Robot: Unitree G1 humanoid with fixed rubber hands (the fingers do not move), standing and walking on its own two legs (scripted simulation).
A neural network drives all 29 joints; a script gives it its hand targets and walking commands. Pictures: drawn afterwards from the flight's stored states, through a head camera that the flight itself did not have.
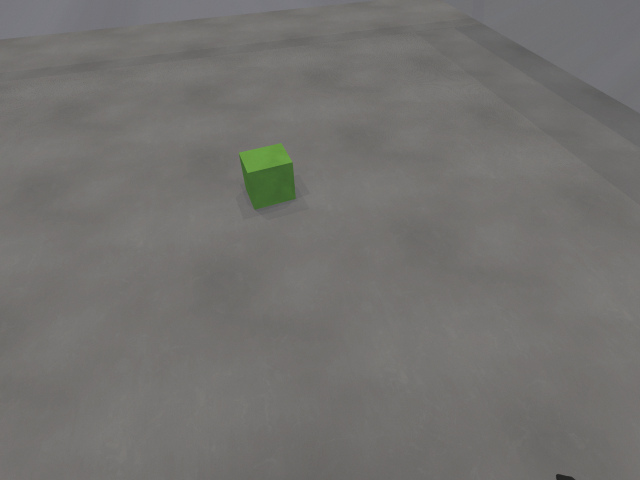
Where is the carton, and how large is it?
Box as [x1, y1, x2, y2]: [239, 143, 295, 209]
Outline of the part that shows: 281,143 239,153 245,186 254,209 295,198 292,162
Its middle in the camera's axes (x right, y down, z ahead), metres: -0.25 -0.31 +1.90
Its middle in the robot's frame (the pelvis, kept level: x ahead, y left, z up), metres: +1.61 +0.26 -0.67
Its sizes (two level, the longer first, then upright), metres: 0.216 0.179 0.222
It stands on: the floor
